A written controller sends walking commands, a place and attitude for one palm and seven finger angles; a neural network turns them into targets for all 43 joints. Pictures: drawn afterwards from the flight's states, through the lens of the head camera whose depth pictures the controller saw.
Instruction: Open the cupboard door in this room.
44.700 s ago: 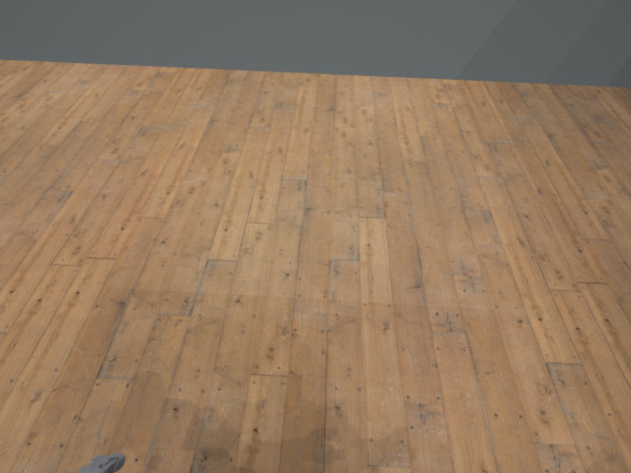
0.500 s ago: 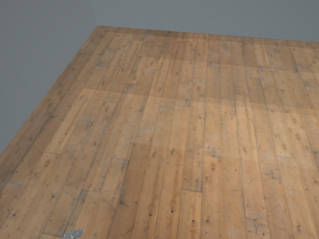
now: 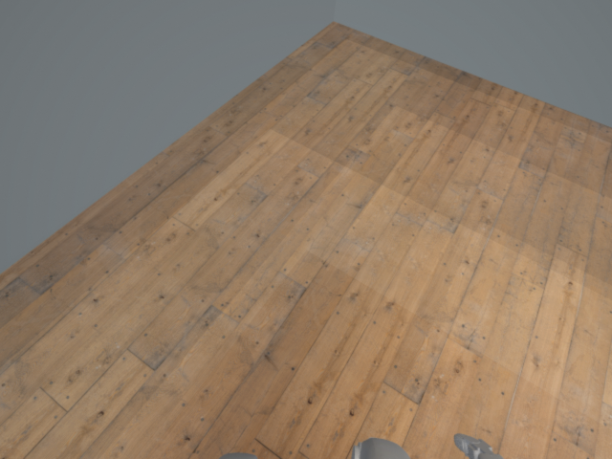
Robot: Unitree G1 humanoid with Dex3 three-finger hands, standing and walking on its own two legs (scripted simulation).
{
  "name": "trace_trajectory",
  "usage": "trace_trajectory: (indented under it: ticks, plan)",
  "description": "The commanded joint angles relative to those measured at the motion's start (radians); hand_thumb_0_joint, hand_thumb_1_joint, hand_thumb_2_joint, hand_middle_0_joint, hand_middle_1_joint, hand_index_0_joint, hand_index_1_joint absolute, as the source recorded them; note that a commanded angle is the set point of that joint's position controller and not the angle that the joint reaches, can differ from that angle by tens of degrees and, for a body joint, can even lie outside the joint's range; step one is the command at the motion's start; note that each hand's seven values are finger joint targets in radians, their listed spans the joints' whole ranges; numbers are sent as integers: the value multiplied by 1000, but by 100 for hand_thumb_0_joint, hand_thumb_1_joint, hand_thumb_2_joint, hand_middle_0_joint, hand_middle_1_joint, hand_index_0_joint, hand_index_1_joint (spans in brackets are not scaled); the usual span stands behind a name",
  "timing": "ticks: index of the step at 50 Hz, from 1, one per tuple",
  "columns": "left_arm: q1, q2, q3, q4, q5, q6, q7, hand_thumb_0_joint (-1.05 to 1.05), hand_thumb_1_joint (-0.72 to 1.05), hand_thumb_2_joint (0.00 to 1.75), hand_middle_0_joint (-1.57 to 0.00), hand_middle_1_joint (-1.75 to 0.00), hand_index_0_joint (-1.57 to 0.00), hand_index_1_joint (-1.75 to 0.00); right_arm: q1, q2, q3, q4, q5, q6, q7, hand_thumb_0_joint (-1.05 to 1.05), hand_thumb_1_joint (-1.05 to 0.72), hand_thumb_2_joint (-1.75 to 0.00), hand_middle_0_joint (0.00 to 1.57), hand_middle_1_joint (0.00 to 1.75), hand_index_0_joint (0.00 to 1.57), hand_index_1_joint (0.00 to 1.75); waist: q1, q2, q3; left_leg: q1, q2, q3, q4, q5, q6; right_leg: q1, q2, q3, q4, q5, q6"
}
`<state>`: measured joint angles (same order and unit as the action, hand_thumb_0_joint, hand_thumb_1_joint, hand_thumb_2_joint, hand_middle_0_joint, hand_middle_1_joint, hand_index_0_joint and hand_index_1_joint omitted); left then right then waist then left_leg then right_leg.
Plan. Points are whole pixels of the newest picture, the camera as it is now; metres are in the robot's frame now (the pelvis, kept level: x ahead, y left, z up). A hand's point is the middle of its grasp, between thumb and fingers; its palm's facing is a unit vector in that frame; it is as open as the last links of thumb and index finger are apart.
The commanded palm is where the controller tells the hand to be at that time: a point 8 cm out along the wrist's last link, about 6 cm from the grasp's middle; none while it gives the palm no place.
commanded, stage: turn to face it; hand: left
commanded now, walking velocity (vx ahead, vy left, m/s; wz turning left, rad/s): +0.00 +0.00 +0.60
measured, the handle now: out of the picture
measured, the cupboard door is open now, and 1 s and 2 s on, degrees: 36 36 36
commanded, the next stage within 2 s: none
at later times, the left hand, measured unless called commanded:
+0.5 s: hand out of the picture +0.04 +0.15 -0.15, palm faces +0.29 -0.93 -0.22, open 7.4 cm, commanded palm none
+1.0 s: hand out of the picture +0.00 +0.19 -0.15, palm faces +0.57 -0.77 -0.29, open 7.4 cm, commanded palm none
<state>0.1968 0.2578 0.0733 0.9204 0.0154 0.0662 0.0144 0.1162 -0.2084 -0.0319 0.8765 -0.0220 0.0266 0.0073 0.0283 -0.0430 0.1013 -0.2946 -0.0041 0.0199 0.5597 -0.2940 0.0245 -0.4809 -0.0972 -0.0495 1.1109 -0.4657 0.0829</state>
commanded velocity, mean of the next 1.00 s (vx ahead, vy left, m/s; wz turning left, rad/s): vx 0.00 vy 0.00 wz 0.60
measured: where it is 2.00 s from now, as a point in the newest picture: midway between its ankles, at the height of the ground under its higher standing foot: outside the picture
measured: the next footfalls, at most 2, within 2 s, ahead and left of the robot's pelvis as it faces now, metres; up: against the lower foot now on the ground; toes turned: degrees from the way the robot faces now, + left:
right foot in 0.22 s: +0.07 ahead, -0.16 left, +0.00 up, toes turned +5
left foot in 0.60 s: +0.01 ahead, +0.09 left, +0.00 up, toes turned +27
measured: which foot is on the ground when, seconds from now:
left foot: down 0.00-0.22, up 0.24-0.58, down 0.60-1.00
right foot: up 0.00-0.20, down 0.22-0.60, up 0.62-0.98, down 1.00-1.00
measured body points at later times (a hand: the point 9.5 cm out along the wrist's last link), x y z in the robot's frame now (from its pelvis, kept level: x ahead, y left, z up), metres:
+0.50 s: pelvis +0.01 -0.05 +0.01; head +0.07 -0.04 +0.45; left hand +0.02 +0.20 -0.14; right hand +0.16 -0.28 -0.14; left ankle -0.04 +0.08 -0.69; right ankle +0.03 -0.16 -0.73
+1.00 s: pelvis +0.03 -0.05 +0.00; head +0.07 -0.03 +0.44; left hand -0.03 +0.23 -0.13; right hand +0.23 -0.22 -0.15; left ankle -0.03 +0.07 -0.73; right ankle +0.10 -0.16 -0.74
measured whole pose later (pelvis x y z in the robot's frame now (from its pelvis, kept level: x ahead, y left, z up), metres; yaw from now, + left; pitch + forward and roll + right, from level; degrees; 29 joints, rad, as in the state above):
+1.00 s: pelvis +0.03 -0.05 +0.00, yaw +35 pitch +2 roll +0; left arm 0.15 0.24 0.06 0.84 0.01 0.03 0.02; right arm 0.20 -0.22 -0.06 0.91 -0.02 0.06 0.01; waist -0.01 0.01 0.08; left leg -0.34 -0.06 -0.13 0.58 -0.27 -0.01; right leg -0.28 -0.04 -0.02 0.55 -0.31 0.05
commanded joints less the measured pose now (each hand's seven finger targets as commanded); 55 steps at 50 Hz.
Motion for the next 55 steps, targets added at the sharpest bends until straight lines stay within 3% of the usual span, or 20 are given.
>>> trace_trajectory:
  ticks: [1, 7, 9, 10, 11, 12, 16, 24, 28, 29, 30, 31, 32, 36, 43, 47, 48, 50, 51, 55]
  plan:
    - [-18, 65, 14, -98, 0, -37, 0, 0, 90, 90, -20, -30, -20, -30, 68, -218, -70, -33, 0, -14, -20, 0, -90, -90, 20, 30, 20, 30, -45, 184, -161, 190, 236, -224, -178, 546, 138, -57, 15, 41, -71, 46, 9]
    - [-27, 50, 8, -120, -6, -46, 4, 0, 90, 90, -20, -30, -20, -30, 58, -221, -86, -33, -7, 1, -13, 0, -90, -90, 20, 30, 20, 30, -41, 216, -148, 71, 202, -302, -143, 466, 123, 153, 87, -1, -395, 64, -9]
    - [56, 71, 15, -101, -8, -59, 9, 0, 90, 90, -20, -30, -20, -30, 18, -210, -87, -47, 3, 4, -11, 0, -90, -90, 20, 30, 20, 30, 10, 183, -161, -45, 154, -294, -70, 366, 74, 350, 83, -3, -622, 231, -19]
    - [105, 136, 28, -95, 3, -71, 16, 0, 90, 90, -20, -30, -20, -30, 21, -164, -83, -58, 12, 3, -5, 0, -90, -90, 20, 30, 20, 30, 35, 19, -179, -181, 70, -230, 54, 146, 13, 499, -54, 134, -770, 267, -51]
    - [117, 220, 43, -94, 17, -77, 23, 0, 90, 90, -20, -30, -20, -30, 35, -100, -73, -79, 14, 2, 0, 0, -90, -90, 20, 30, 20, 30, 40, -276, -179, -315, -80, -34, 307, -278, -66, 537, -345, 392, -828, 397, -171]
    - [105, 230, 31, -106, 10, -72, 21, 0, 90, 90, -20, -30, -20, -30, 32, -128, -75, -84, 4, 6, 6, 0, -90, -90, 20, 30, 20, 30, 37, -211, -161, -284, -37, -66, 527, -346, -55, 403, -408, 382, -812, 439, -249]
    - [-40, 106, 3, -137, 6, -74, 25, 0, 90, 90, -20, -30, -20, -30, 45, -100, -70, -20, 6, 31, 21, 0, -90, -90, 20, 30, 20, 30, -45, -181, -99, -265, 38, -34, 668, -139, -89, 299, -225, 93, -774, 545, -193]
    - [82, 164, 28, -85, 13, -77, 20, 0, 90, 90, -20, -30, -20, -30, -30, -70, -46, -37, 15, 20, 26, 0, -90, -90, 20, 30, 20, 30, 17, -162, -137, -149, 18, 83, 228, -176, -87, 446, -270, 1, -684, 769, -204]
    - [45, 165, 38, -88, -1, -64, 8, 0, 90, 90, -20, -30, -20, -30, 80, -121, -57, -21, 9, 6, 23, 0, -90, -90, 20, 30, 20, 30, -57, -69, -174, 136, 16, 83, -99, 96, -52, 285, -243, -100, -492, 599, -103]
    - [47, 115, 34, -112, -6, -56, 3, 0, 90, 90, -20, -30, -20, -30, 145, -222, -82, -14, 0, -3, 19, 0, -90, -90, 20, 30, 20, 30, -94, 177, -220, 296, 222, -194, -156, 331, 39, 76, -143, -157, -288, 278, -33]
    - [-19, 53, 4, -160, -4, -52, 2, 0, 90, 90, -20, -30, -20, -30, 215, -309, -101, -9, -1, 1, 11, 0, -90, -90, 20, 30, 20, 30, -132, 373, -212, 332, 435, -448, -190, 677, 178, -113, -35, -103, -81, -228, 9]
    - [-91, 79, 8, -170, 7, -38, 11, 0, 90, 90, -20, -30, -20, -30, 248, -296, -98, 15, -4, 0, -3, 0, -90, -90, 20, 30, 20, 30, -152, 259, -211, 274, 426, -448, -194, 565, 214, -129, -30, 9, 15, -200, -8]
    - [-107, 62, 13, -156, 3, -37, 11, 0, 90, 90, -20, -30, -20, -30, 205, -279, -95, 4, -6, -4, -18, 0, -90, -90, 20, 30, 20, 30, -125, 260, -182, 236, 371, -413, -195, 504, 200, -158, -28, 40, 55, -128, -8]
    - [-27, 71, 16, -93, 3, -35, -3, 0, 90, 90, -20, -30, -20, -30, 72, -208, -69, -25, -1, -16, -24, 0, -90, -90, 20, 30, 20, 30, -45, 188, -152, 177, 235, -238, -196, 495, 128, -88, -5, 50, 11, 57, 2]
    - [-56, 58, 9, -120, -2, -36, 3, 0, 90, 90, -20, -30, -20, -30, 71, -226, -82, -21, -7, -1, -15, 0, -90, -90, 20, 30, 20, 30, -54, 204, -128, 106, 207, -310, -197, 369, 135, 50, 57, 24, -267, 37, -4]
    - [33, 67, 12, -106, -8, -51, 9, 0, 90, 90, -20, -30, -20, -30, 21, -216, -88, -41, -1, 9, -12, 0, -90, -90, 20, 30, 20, 30, -10, 194, -148, -16, 163, -349, -123, 338, 101, 286, 97, 3, -547, 160, -23]
    - [74, 90, 20, -99, -6, -62, 14, 0, 90, 90, -20, -30, -20, -30, 14, -197, -87, -49, 6, 8, -9, 0, -90, -90, 20, 30, 20, 30, 14, 136, -164, -81, 116, -330, -59, 269, 61, 401, 63, 31, -693, 239, -31]
    - [95, 227, 39, -108, 17, -72, 24, 0, 90, 90, -20, -30, -20, -30, 23, -116, -80, -82, 15, 6, 2, 0, -90, -90, 20, 30, 20, 30, 31, -254, -154, -304, -91, -62, 370, -322, -62, 470, -385, 419, -860, 348, -209]
    - [71, 199, 29, -115, 10, -73, 25, 0, 90, 90, -20, -30, -20, -30, 19, -139, -83, -75, 3, 16, 6, 0, -90, -90, 20, 30, 20, 30, 13, -186, -132, -284, -36, -95, 549, -300, -53, 367, -378, 370, -834, 380, -254]
    - [-27, 108, 7, -132, 8, -76, 25, 0, 90, 90, -20, -30, -20, -30, 18, -103, -71, -33, 9, 33, 23, 0, -90, -90, 20, 30, 20, 30, -41, -165, -90, -255, 24, -36, 612, -151, -86, 315, -225, 91, -772, 569, -204]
